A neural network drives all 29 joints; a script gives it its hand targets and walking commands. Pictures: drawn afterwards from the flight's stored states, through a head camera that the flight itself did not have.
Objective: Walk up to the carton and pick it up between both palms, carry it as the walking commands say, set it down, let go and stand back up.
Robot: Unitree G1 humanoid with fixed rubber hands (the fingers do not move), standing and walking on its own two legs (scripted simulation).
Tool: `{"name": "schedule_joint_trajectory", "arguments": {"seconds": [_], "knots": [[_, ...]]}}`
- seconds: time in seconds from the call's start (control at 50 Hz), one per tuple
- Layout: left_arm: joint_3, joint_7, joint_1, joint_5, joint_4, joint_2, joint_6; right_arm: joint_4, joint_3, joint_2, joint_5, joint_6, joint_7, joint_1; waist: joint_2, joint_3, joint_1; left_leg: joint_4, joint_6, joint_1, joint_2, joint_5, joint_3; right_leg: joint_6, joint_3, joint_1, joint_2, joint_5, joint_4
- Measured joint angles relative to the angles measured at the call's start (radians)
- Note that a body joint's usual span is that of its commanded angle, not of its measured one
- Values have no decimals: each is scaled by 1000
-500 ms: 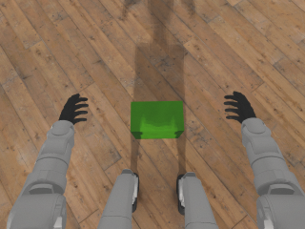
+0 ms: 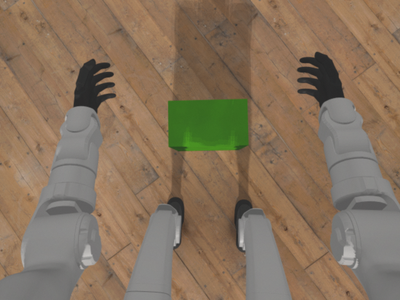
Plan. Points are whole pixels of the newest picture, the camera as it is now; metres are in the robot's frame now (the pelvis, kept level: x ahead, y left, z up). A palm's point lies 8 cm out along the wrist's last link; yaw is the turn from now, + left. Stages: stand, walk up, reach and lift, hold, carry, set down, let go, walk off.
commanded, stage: reach and lift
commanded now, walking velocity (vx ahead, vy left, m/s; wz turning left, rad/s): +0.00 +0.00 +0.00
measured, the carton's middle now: (207, 128) +0.47 +0.02 -0.54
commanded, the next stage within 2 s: none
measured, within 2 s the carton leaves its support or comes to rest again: neither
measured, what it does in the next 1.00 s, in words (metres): lowers itself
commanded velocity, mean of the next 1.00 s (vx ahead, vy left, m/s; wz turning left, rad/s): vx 0.00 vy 0.00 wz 0.00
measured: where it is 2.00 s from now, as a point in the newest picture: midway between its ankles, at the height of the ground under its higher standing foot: (208, 233)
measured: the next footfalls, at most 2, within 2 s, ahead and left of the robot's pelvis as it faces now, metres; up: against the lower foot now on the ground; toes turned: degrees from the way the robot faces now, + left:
none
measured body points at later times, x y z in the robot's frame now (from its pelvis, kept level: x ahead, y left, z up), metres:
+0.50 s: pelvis -0.05 -0.01 -0.12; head +0.28 +0.00 +0.19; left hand +0.45 +0.24 -0.25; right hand +0.49 -0.19 -0.24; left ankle +0.06 +0.14 -0.63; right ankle +0.06 -0.14 -0.63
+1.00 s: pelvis -0.05 -0.01 -0.21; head +0.31 +0.00 +0.05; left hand +0.44 +0.23 -0.41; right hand +0.49 -0.19 -0.40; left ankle +0.06 +0.14 -0.63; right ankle +0.06 -0.14 -0.63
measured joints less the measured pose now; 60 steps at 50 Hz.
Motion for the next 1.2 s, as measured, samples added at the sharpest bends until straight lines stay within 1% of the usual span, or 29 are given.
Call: {"name": "schedule_joint_trajectory", "arguments": {"seconds": [0.04,0.12,0.26,0.34,0.46,0.62,0.7,0.86,0.96,1.08,1.2], "knots": [[5,-3,0,0,16,-1,-7,26,-12,1,0,-3,2,-1,0,-8,0,1,0,-15,0,2,0,0,0,-15,0,2,1],[8,-11,-4,0,34,-5,-19,27,-14,1,0,-22,8,-5,0,-25,0,25,0,-77,-2,5,-2,0,0,-77,0,4,26],[21,-9,-76,0,45,-5,-19,30,-15,1,0,-27,9,-69,0,-28,0,147,-4,-270,-9,1,-9,0,0,-269,0,-4,152],[21,7,-133,0,40,-5,-7,17,-15,-2,0,-26,-2,-102,0,-28,-1,245,-7,-381,-14,-11,-15,0,0,-380,0,-20,253],[21,37,-199,-2,56,-6,27,18,-15,-22,0,1,-29,-161,0,-28,-12,388,-14,-493,-23,-40,-24,0,0,-492,0,-53,402],[21,44,-264,-3,142,-6,43,110,-15,-50,16,26,-31,-259,0,4,-14,516,-21,-581,-26,-70,-32,0,1,-582,5,-84,533],[21,52,-281,-3,142,-6,38,115,-15,-50,22,25,-33,-276,0,33,-13,571,-25,-622,-27,-87,-33,0,3,-625,8,-101,589],[21,55,-313,-11,156,-6,-5,123,-15,-50,47,8,-52,-285,0,90,-11,691,-28,-706,-27,-129,-39,1,3,-707,15,-139,703],[21,64,-318,-35,157,-6,-16,92,-15,-50,69,-11,-62,-288,0,150,-10,764,-28,-736,-28,-147,-41,6,7,-735,20,-154,772],[13,79,-342,-53,171,-6,-19,123,-15,-55,81,-17,-63,-315,0,206,-6,843,-29,-770,-32,-153,-41,12,13,-769,24,-159,850],[-12,80,-399,-62,207,-6,-18,173,-15,-59,86,-19,-63,-355,0,259,-5,908,-32,-796,-37,-153,-42,15,18,-796,28,-160,917]]}}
